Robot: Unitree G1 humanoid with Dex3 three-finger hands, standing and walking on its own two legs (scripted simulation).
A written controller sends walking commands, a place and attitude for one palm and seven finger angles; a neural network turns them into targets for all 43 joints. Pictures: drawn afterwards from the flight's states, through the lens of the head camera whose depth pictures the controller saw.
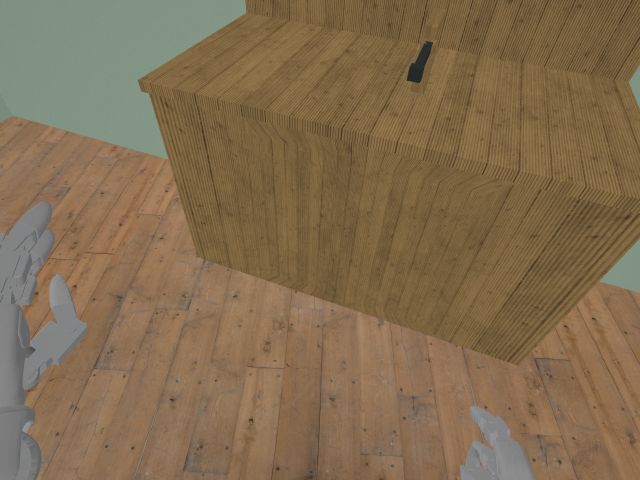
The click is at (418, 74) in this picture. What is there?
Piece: tap's lever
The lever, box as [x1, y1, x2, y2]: [407, 63, 424, 82]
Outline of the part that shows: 411,63 409,67 407,80 419,82 424,65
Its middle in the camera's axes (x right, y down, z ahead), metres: +0.20 -0.35 +0.81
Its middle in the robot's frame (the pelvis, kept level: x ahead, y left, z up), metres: +0.86 -0.14 +0.13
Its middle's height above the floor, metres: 0.90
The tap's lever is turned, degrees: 0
